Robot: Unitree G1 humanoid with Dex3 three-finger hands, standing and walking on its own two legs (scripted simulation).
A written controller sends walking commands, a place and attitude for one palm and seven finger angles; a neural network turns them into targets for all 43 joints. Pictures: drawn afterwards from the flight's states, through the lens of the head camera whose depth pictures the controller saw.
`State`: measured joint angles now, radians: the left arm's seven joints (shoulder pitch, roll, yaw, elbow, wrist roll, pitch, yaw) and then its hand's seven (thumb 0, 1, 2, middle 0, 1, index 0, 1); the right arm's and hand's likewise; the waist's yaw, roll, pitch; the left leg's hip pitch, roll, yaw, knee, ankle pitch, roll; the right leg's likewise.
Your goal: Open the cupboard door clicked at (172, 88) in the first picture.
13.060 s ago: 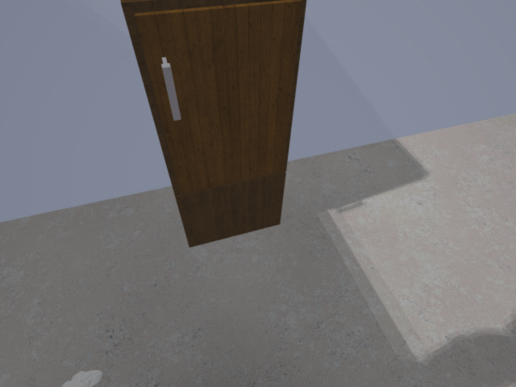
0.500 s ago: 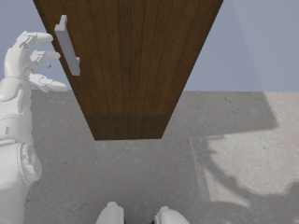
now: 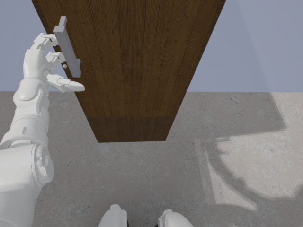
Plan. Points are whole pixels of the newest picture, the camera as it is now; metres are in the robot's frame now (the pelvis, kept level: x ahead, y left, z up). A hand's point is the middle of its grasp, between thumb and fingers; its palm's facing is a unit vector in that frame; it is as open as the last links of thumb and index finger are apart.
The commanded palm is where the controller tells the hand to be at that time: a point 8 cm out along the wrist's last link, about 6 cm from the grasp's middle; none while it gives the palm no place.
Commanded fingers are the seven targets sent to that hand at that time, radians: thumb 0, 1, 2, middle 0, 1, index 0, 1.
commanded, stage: slide the fingers in behind the handle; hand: left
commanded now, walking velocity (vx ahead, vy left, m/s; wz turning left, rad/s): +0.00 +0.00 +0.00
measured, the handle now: (70, 49) +0.55 +0.18 +0.10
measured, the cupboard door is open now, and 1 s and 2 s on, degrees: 0 0 2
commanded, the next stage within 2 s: close the thumb around the handle in 0.88 s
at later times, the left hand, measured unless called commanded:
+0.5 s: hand (76, 67) +0.50 +0.17 +0.09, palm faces +0.01 -1.00 +0.00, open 14.0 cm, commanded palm +0.48 +0.21 +0.10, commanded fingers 0.00 -0.50 0.30 -0.30 -1.20 -0.30 -1.20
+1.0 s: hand (78, 69) +0.49 +0.16 +0.10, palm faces +0.03 -1.00 -0.01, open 14.0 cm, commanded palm +0.47 +0.20 +0.10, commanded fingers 0.00 -0.39 0.35 -0.31 -1.21 -0.31 -1.21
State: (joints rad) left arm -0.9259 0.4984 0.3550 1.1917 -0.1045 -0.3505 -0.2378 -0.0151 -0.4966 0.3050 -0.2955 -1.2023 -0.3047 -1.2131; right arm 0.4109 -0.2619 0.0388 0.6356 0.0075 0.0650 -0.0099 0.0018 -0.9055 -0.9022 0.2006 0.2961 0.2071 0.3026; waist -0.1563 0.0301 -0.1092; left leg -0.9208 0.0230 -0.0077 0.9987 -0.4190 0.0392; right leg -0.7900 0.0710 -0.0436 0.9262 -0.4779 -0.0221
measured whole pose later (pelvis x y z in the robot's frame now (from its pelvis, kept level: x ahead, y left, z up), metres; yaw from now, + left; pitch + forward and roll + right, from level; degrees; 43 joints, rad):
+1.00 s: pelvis -0.01 -0.01 +0.00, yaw +0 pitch +18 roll -3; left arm -0.89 0.40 0.31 1.16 -0.09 -0.39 -0.14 -0.02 -0.50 0.30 -0.29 -1.20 -0.29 -1.20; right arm 0.40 -0.26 0.02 0.64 0.00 0.05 0.01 0.00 -0.91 -0.90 0.20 0.30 0.21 0.30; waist -0.15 0.03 -0.12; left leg -0.90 0.02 0.00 0.99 -0.41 0.03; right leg -0.78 0.07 -0.04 0.94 -0.48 -0.03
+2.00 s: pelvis +0.00 -0.01 +0.01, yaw -1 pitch +17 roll -2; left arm -0.77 0.38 0.32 1.05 -0.13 -0.38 -0.18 0.01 0.75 0.80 -0.34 -1.34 -0.35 -1.33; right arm 0.41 -0.26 0.02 0.62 0.01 0.07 0.01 0.00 -0.91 -0.90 0.20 0.30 0.21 0.30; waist -0.13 0.03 -0.13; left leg -0.84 0.03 0.01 0.96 -0.42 0.03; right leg -0.73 0.07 -0.02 0.91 -0.48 -0.03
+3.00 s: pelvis +0.01 -0.07 +0.02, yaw +5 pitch +6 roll +2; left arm 0.20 -0.09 -0.21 0.00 0.04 -0.14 0.51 0.00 0.50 0.73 -0.36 -1.31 -0.37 -1.31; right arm 0.22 -0.21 0.01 0.55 -0.05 0.06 0.00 0.01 -0.91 -0.90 0.20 0.30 0.20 0.30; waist -0.01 0.04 -0.12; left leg -0.56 -0.01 -0.05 0.83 -0.37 -0.03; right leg -0.46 0.05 -0.09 0.86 -0.50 -0.10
